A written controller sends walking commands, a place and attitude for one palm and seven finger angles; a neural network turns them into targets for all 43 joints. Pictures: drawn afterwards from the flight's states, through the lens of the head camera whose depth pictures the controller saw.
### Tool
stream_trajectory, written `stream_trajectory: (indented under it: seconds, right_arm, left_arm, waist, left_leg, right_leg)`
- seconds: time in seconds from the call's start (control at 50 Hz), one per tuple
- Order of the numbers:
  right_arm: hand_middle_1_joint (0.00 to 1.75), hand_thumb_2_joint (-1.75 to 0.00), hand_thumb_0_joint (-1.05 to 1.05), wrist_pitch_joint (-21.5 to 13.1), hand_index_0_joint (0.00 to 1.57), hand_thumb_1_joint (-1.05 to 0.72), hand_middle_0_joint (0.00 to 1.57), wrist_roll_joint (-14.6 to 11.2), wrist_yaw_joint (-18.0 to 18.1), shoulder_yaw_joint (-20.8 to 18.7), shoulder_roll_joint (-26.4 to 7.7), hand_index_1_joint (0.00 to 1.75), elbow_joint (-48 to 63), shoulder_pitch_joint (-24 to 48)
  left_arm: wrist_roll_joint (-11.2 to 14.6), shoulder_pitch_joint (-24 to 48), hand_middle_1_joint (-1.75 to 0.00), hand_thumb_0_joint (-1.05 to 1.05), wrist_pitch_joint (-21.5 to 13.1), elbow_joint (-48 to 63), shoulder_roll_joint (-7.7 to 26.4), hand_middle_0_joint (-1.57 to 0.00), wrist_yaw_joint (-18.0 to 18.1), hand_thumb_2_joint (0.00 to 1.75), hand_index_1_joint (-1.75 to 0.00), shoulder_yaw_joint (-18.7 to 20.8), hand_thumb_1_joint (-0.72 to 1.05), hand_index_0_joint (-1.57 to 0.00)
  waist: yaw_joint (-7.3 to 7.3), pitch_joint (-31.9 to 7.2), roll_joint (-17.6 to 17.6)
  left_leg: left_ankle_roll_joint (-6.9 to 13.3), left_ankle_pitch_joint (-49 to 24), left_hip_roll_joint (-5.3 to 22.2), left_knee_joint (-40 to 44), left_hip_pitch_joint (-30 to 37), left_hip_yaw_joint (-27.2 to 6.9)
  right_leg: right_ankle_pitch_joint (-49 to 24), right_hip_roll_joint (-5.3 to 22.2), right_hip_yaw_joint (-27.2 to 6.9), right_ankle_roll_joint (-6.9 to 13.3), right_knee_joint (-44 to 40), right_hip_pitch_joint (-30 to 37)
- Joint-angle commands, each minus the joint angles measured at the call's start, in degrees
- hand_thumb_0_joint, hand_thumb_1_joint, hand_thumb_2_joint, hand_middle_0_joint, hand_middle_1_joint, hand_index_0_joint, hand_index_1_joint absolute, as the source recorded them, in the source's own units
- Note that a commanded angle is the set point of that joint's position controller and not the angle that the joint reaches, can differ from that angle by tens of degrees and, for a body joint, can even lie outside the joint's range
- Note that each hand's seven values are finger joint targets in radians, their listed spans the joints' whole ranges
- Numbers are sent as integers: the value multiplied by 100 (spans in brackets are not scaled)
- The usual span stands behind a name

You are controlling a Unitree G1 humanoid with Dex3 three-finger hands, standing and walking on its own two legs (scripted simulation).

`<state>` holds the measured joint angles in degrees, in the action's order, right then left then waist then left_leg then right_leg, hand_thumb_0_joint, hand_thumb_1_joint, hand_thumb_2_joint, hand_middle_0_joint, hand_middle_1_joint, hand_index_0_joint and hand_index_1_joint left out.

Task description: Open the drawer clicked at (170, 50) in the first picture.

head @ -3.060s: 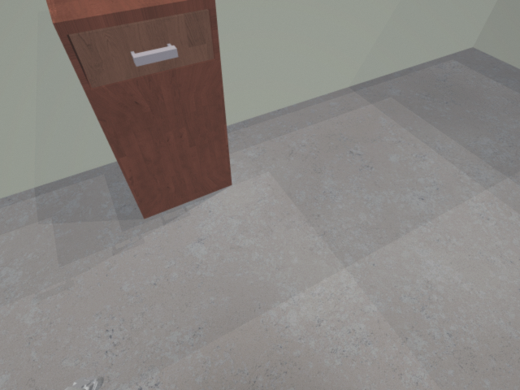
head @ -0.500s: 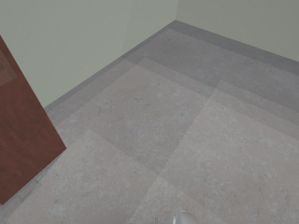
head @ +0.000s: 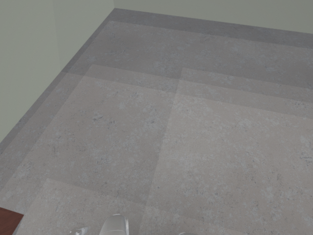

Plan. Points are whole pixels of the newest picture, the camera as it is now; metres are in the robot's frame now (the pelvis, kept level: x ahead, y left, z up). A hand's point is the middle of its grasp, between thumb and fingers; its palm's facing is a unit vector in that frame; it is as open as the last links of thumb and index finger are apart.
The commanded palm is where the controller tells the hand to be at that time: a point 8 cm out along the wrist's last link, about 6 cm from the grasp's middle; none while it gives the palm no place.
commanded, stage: turn to face it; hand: left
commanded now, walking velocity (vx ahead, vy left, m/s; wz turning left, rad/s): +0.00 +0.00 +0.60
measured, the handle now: out of the picture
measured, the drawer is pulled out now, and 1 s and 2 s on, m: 0.00 0.00 0.00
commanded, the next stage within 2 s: none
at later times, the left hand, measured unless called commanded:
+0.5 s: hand out of the picture +0.11 +0.26 -0.16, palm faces +0.20 -0.96 -0.22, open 7.4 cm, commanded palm none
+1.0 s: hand out of the picture +0.04 +0.22 -0.16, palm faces +0.49 -0.84 -0.23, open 7.4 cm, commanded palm none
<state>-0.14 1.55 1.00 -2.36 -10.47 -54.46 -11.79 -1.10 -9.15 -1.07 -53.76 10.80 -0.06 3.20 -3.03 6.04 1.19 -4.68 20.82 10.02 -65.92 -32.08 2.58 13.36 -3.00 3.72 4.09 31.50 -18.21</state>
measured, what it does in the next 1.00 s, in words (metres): steps on the spot, turning left: left foot, then right foot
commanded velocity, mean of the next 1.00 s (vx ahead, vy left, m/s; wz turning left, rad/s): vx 0.00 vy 0.00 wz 0.60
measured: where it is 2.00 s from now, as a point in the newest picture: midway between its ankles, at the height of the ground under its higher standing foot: outside the picture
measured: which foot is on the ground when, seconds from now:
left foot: up 0.00-0.16, down 0.18-0.66, up 0.68-1.00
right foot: down 0.00-0.20, up 0.22-0.64, down 0.66-1.00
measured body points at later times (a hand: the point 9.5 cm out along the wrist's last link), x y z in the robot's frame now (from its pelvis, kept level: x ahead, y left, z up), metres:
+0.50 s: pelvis +0.08 +0.05 +0.01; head +0.12 +0.07 +0.46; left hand +0.10 +0.31 -0.14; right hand +0.18 -0.18 -0.13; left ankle +0.12 +0.14 -0.73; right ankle +0.08 -0.11 -0.68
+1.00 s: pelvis +0.08 +0.02 +0.00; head +0.12 +0.04 +0.45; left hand +0.02 +0.27 -0.14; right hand +0.30 -0.17 -0.13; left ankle +0.03 +0.13 -0.71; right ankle +0.11 -0.11 -0.73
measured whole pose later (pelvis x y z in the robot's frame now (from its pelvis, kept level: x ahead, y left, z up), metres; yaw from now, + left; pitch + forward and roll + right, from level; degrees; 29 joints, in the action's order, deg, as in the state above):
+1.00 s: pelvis +0.08 +0.02 +0.00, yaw +30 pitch +0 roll +1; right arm 4.5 1.2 -1.8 -4.5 -15.1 -52.4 -7.2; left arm -1.8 -12.5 1.2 -50.5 11.8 0.6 2.0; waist -0.1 6.0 -1.4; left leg -3.3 23.3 2.3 -43.6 -21.1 4.9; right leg 20.7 9.6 13.1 -2.2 34.1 -11.7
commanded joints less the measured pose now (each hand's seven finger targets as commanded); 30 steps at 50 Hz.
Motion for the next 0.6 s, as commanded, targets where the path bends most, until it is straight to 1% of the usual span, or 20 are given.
stream_trajectory:
  seconds: [0.0,0.02,0.06,0.08,0.1,0.12,0.14,0.16,0.18,0.2,0.22,0.24,0.26,0.28,0.32,0.34,0.38,0.46,0.54,0.58]
  right_arm:
    - [30,-90,0,12,20,-90,20,-29,-25,-38,-259,30,33,-784]
    - [30,-90,0,-16,20,-90,20,-56,-42,-10,-211,30,21,-754]
    - [30,-90,0,-65,20,-90,20,-85,-61,37,-174,30,-1,-473]
    - [30,-90,0,-81,20,-90,20,-86,-61,41,-189,30,-18,-375]
    - [30,-90,0,-100,20,-90,20,-80,-62,46,-219,30,-72,-381]
    - [30,-90,0,-126,20,-90,20,-69,-80,23,-320,30,-131,-466]
    - [30,-90,0,-166,20,-90,20,-47,-92,-25,-632,30,-137,-591]
    - [30,-90,0,-140,20,-90,20,-7,-88,-86,-995,30,-89,-586]
    - [30,-90,0,-93,20,-90,20,4,-53,-117,-1117,30,-41,-552]
    - [30,-90,0,-76,20,-90,20,12,4,-125,-1128,30,-77,-571]
    - [30,-90,0,-43,20,-90,20,4,18,-129,-1094,30,-36,-414]
    - [30,-90,0,-29,20,-90,20,5,14,-131,-1009,30,29,-286]
    - [30,-90,0,-23,20,-90,20,-1,12,-140,-1007,30,73,-190]
    - [30,-90,0,-21,20,-90,20,-1,9,-184,-1000,30,126,-147]
    - [30,-90,0,-18,20,-90,20,-26,5,-226,-1014,30,172,-151]
    - [30,-90,0,-17,20,-90,20,-25,1,-242,-1047,30,187,-202]
    - [30,-90,0,7,20,-90,20,-27,-10,-286,-1103,30,190,-296]
    - [30,-90,0,61,20,-90,20,-6,-26,-376,-1207,30,254,-322]
    - [30,-90,0,137,20,-90,20,3,-59,-453,-1300,30,380,-94]
    - [30,-90,0,175,20,-90,20,-25,-85,-476,-1291,30,464,98]
  left_arm:
    - [-23,-100,-30,0,-143,299,779,-20,84,90,-30,154,90,-20]
    - [-33,-78,-30,0,-137,250,756,-20,100,90,-30,124,90,-20]
    - [-13,-191,-30,0,-106,138,748,-20,112,90,-30,76,90,-20]
    - [4,-246,-30,0,-86,82,733,-20,120,90,-30,59,90,-20]
    - [25,-285,-30,0,-61,26,714,-20,131,90,-30,47,90,-20]
    - [26,-388,-30,0,-19,-25,661,-20,144,90,-30,32,90,-20]
    - [29,-654,-30,0,30,-50,524,-20,155,90,-30,17,90,-20]
    - [60,-887,-30,0,75,-33,345,-20,164,90,-30,-5,90,-20]
    - [72,-898,-30,0,90,-4,332,-20,167,90,-30,-26,90,-20]
    - [44,-691,-30,0,117,-14,462,-20,189,90,-30,6,90,-20]
    - [25,-535,-30,0,123,26,551,-20,169,90,-30,41,90,-20]
    - [19,-432,-30,0,117,37,581,-20,143,90,-30,87,90,-20]
    - [14,-405,-30,0,118,44,566,-20,120,90,-30,110,90,-20]
    - [14,-457,-30,0,131,63,518,-20,113,90,-30,123,90,-20]
    - [13,-440,-30,0,157,108,503,-20,102,90,-30,138,90,-20]
    - [14,-425,-30,0,168,137,483,-20,103,90,-30,149,90,-20]
    - [24,-302,-30,0,186,232,469,-20,115,90,-30,164,90,-20]
    - [47,-155,-30,0,207,391,451,-20,127,90,-30,174,90,-20]
    - [76,-360,-30,0,214,436,502,-20,151,90,-30,177,90,-20]
    - [93,-695,-30,0,195,390,596,-20,169,90,-30,210,90,-20]
  waist:
    - [-20,-943,-872]
    - [-24,-941,-947]
    - [150,-850,-953]
    - [182,-759,-888]
    - [171,-706,-808]
    - [180,-646,-462]
    - [210,-751,305]
    - [291,-698,1189]
    - [261,-728,1658]
    - [156,-789,1722]
    - [223,-577,1416]
    - [228,-598,976]
    - [262,-667,669]
    - [276,-845,542]
    - [235,-998,494]
    - [203,-1108,460]
    - [126,-1155,516]
    - [71,-1209,642]
    - [184,-1179,779]
    - [373,-1172,743]
  left_leg:
    - [68,-494,-193,893,659,131]
    - [105,-550,-223,1361,860,129]
    - [161,-661,-426,2075,1221,205]
    - [188,-861,-486,2483,1457,180]
    - [208,-1154,-545,3010,1778,178]
    - [239,-1595,-530,3460,2118,106]
    - [399,-2447,-157,3794,2432,-462]
    - [861,-3147,652,4145,2446,-1393]
    - [1318,-3061,1100,4747,2337,-2303]
    - [1445,-2673,1061,5040,2220,-2590]
    - [1552,-2504,1000,4964,2098,-2502]
    - [1578,-2328,876,4937,2001,-2297]
    - [1523,-2299,699,4910,2013,-2005]
    - [1477,-2302,567,4869,2128,-1806]
    - [1462,-2335,458,4862,2274,-1665]
    - [1467,-2405,418,4838,2399,-1682]
    - [1499,-2430,406,4785,2474,-1801]
    - [1548,-2443,366,4686,2486,-2115]
    - [1428,-2151,146,4596,1918,-2346]
    - [1190,-1670,-115,4451,1392,-2311]
  right_leg:
    - [-2334,1351,-816,572,-1226,53]
    - [-2219,1343,-744,541,-1189,72]
    - [-1857,1372,-652,430,-1166,208]
    - [-1568,1377,-588,336,-1141,205]
    - [-1228,1346,-496,204,-1030,195]
    - [-872,1290,-403,57,-736,130]
    - [-276,1038,-245,-170,-113,2]
    - [920,668,147,-469,472,-304]
    - [2036,409,235,-628,1439,-506]
    - [2269,431,-108,-630,2228,-604]
    - [2077,605,-249,-621,2656,-906]
    - [1851,663,-321,-631,2853,-960]
    - [1609,686,-343,-645,2906,-967]
    - [1450,681,-325,-675,2861,-952]
    - [1273,691,-302,-728,2689,-965]
    - [1241,671,-301,-754,2610,-973]
    - [1266,654,-309,-794,2395,-981]
    - [1324,552,-339,-805,1862,-865]
    - [1125,369,-282,-734,931,-98]
    - [513,324,-214,-680,-72,713]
